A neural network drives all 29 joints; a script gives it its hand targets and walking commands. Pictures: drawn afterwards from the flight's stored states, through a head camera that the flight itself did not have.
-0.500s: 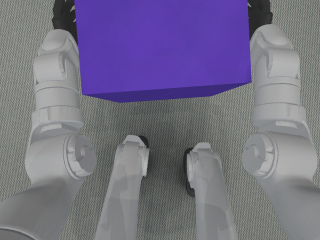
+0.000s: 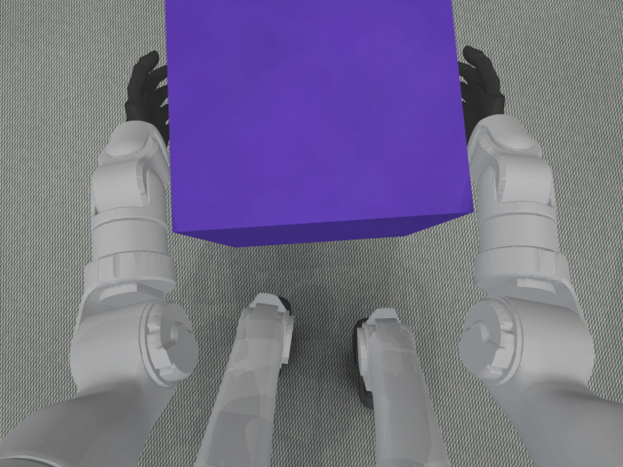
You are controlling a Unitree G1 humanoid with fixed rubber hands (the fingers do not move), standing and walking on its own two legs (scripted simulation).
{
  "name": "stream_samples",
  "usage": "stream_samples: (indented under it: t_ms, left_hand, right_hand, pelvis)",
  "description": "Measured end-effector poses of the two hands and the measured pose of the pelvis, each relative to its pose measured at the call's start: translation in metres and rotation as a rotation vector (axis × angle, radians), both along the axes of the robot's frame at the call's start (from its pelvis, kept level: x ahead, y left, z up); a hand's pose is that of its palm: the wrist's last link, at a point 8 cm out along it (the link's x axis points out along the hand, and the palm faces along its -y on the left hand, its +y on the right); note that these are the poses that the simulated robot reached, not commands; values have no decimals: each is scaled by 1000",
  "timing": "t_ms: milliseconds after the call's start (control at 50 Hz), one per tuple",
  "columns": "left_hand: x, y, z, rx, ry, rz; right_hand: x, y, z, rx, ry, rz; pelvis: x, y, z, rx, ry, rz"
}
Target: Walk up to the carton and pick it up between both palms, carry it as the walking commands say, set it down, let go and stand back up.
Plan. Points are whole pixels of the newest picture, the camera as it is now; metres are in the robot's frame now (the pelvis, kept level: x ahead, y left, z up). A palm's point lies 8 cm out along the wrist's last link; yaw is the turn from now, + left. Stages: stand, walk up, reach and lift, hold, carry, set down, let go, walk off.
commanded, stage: reach and lift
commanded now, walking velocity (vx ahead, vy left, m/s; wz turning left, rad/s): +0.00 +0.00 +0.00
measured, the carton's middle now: (313, 123) +0.52 +0.05 -0.13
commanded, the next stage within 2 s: none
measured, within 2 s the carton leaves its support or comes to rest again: neither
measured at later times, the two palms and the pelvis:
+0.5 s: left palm (108, 120) +0.45 +0.23 +0.02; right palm (517, 114) +0.48 -0.14 +0.01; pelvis +0.02 +0.00 +0.07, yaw +0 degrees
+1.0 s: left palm (57, 122) +0.42 +0.23 +0.09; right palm (577, 111) +0.45 -0.15 +0.08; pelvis +0.05 +0.00 +0.13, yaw +1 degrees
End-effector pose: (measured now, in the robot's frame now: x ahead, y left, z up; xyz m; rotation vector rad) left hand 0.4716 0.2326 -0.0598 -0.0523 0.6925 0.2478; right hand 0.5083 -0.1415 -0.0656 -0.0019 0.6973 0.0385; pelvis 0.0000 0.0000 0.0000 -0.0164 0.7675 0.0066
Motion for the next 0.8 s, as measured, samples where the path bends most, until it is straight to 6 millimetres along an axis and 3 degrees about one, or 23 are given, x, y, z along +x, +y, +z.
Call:
stream_samples:
  t_ms: [800]
  left_hand:
    - [-43, -3, 121, -4, 21, -13]
  right_hand:
    - [-43, -5, 122, 2, 23, 1]
  pelvis:
    - [38, -1, 108, 9, -188, 8]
